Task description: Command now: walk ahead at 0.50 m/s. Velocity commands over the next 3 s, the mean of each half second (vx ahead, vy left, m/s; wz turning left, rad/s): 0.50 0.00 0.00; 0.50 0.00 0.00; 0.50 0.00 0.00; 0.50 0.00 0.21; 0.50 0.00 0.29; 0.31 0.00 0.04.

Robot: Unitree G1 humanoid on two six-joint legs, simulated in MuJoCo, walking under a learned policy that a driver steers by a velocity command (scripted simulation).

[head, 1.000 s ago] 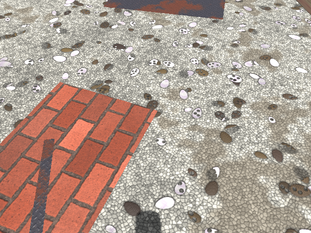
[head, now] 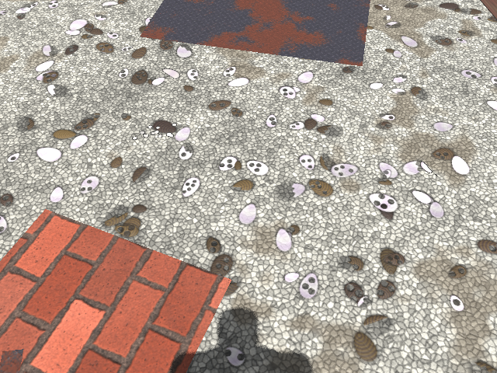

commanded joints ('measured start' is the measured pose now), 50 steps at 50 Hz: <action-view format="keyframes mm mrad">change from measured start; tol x16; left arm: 1 59 31 10 -42 16 17 -18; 16 -443 59 -1 -220 -3 23 -29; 22 124 270 77 -67 42 -4 2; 26 -112 84 34 -82 -8 -8 -14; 50 119 95 10 9 -12 -16 15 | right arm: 1 109 -25 5 14 3 -31 -5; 22 413 14 31 51 44 -19 -17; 45 -273 -37 11 -161 -4 18 17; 50 288 -181 -49 -10 -42 -16 -20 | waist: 1 20 30 -6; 17 -52 89 40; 20 93 69 -128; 22 87 -224 -356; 26 -14 -8 -38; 45 32 -54 58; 50 -189 72 -268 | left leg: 1 93 303 -331 -286 160 125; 15 350 288 -179 -256 498 71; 19 381 295 -145 -3 845 45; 21 82 212 -80 471 452 8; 22 -272 19 -38 838 -324 -33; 23 -355 61 -169 901 -311 -17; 38 -397 182 -66 335 163 -97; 45 -385 137 -42 155 73 -43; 49 145 65 -24 18 47 41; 50 409 300 -282 9 -27 97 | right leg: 1 -165 -83 36 -26 43 21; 11 -265 -76 -80 -485 341 62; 16 -275 -47 -80 -606 245 20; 20 208 28 -96 -749 192 -62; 22 700 -453 610 -852 100 -267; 27 216 -240 232 -1025 248 -122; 34 223 -189 105 -1098 370 -108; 46 485 -240 40 -961 730 -96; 48 463 -217 7 -757 967 -69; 50 145 -119 -66 -254 525 -27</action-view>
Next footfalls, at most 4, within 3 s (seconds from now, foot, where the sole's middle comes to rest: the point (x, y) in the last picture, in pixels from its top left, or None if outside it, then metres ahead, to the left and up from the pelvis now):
0.40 right None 0.39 -0.11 -0.77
0.98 left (241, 300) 0.68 0.07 -0.77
1.56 right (294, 215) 0.99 -0.10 -0.77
2.14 left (238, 156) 1.24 0.09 -0.77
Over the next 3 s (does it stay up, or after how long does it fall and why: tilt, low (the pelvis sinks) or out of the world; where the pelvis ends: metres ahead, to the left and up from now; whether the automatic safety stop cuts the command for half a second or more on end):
stays up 1.50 0.09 0.01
